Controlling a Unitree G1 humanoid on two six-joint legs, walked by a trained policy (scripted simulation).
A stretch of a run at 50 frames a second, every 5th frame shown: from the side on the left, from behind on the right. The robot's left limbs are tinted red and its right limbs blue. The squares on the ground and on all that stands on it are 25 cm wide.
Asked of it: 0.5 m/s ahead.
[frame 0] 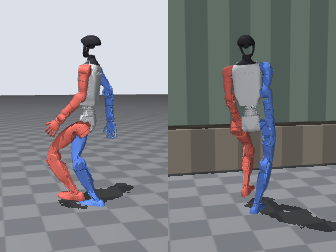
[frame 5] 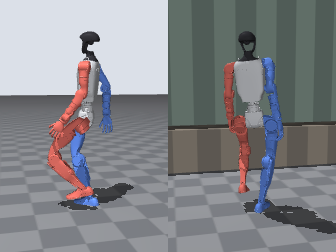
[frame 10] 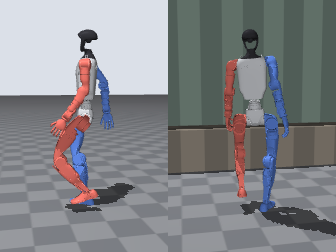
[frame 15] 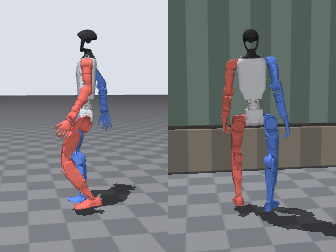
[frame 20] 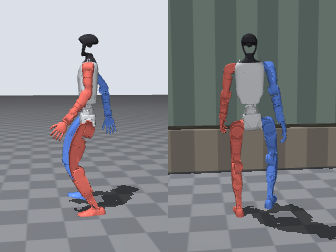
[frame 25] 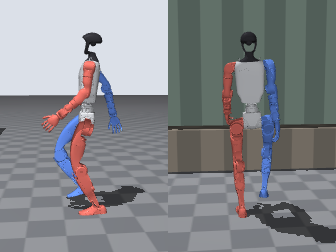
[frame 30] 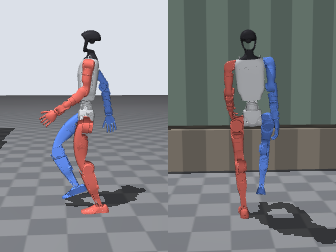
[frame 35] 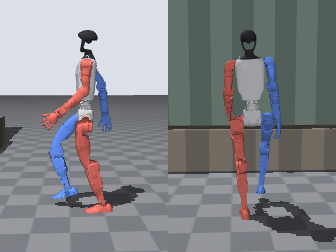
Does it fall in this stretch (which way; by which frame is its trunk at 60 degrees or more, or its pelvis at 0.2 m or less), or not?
no
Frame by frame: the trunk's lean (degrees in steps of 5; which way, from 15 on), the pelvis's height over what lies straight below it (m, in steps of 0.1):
0: 5, 0.7
5: 5, 0.8
10: 5, 0.8
15: 5, 0.8
20: 0, 0.8
25: 5, 0.8
30: 5, 0.8
35: 5, 0.8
